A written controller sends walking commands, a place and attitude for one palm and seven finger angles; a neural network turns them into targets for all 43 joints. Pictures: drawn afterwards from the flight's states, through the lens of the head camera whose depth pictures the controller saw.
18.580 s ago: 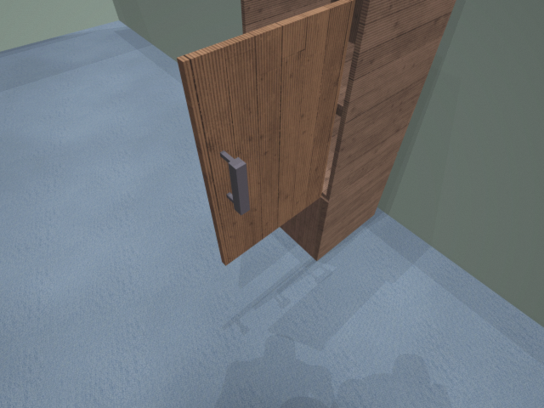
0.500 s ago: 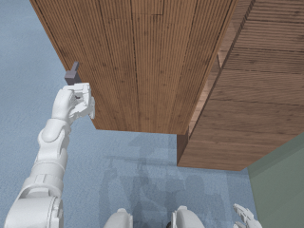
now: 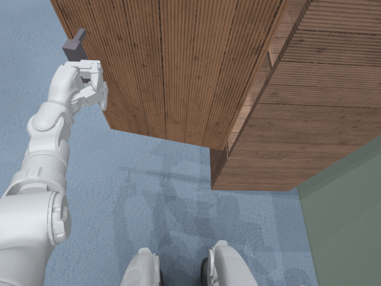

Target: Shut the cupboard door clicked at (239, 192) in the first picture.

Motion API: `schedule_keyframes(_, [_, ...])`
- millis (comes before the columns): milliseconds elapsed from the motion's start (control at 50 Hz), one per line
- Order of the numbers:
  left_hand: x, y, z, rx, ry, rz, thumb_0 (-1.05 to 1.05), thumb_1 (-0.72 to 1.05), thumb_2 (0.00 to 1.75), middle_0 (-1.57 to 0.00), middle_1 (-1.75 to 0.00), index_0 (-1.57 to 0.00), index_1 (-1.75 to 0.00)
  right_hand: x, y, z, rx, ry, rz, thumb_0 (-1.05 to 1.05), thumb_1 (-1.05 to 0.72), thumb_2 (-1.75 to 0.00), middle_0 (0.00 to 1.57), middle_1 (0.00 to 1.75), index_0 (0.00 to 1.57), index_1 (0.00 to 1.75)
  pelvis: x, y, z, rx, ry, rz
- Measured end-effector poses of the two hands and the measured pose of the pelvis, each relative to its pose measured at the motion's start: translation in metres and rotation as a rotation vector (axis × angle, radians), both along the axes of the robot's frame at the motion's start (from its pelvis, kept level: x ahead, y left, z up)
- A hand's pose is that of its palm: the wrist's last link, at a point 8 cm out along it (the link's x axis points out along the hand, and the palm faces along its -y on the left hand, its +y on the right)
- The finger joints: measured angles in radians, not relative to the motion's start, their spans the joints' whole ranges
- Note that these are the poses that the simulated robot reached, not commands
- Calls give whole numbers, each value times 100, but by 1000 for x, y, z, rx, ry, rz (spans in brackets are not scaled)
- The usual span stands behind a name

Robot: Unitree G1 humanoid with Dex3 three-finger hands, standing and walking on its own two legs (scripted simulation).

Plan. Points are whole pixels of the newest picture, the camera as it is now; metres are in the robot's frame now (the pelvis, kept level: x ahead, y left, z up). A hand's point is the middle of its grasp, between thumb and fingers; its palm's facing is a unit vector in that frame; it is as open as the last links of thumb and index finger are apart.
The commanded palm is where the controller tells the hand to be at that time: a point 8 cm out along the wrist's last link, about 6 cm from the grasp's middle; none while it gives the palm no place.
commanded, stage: push the door shut along its arc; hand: left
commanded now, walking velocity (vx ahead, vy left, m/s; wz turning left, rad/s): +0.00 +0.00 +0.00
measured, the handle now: (88, 64) +0.57 +0.20 +0.07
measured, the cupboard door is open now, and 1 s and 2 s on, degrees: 80 71 61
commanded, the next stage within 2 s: pull the fist back off the door in 1.06 s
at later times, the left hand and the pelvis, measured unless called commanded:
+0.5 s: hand (133, 70) +0.55 +0.10 +0.07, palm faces -0.39 -0.92 -0.03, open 3.1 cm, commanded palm +0.55 +0.14 +0.07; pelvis +0.01 +0.01 -0.01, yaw -2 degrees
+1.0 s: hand (138, 64) +0.56 +0.09 +0.08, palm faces -0.45 -0.89 -0.03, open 3.3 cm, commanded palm +0.60 +0.09 +0.07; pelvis +0.01 +0.00 -0.02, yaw -1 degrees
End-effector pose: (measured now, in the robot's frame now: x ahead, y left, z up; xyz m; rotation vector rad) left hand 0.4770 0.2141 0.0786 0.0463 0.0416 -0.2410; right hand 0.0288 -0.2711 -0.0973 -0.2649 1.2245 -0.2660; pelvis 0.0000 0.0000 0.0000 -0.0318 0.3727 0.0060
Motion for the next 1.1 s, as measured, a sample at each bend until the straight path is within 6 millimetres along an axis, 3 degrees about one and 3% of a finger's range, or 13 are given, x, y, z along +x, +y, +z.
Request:
schedule_keyframes(180, [22,-12,-3,15,17,-47,1,90,90,-130,-150,-130,-150,-14,8,-3,-1,46,-11,1,-90,-90,20,30,20,30,0,5,-5,-10,25,2])
schedule_keyframes(520, [75,-60,-2,-1,33,-157,1,90,90,-130,-150,-130,-149,-32,16,-4,4,81,-92,1,-90,-90,20,30,21,30,11,7,-10,-13,71,-32])
schedule_keyframes(820, [83,-59,0,24,73,-196,-1,87,92,-130,-150,-132,-150,-35,5,-6,-17,139,-72,1,-90,-90,20,30,21,30,14,-1,-12,-16,85,-15])
schedule_keyframes(1100, [95,-78,2,20,67,-230,3,99,102,-130,-150,-130,-150,-32,-7,-15,-75,112,-41,0,-90,-90,20,30,21,30,3,-2,-27,-29,116,-4])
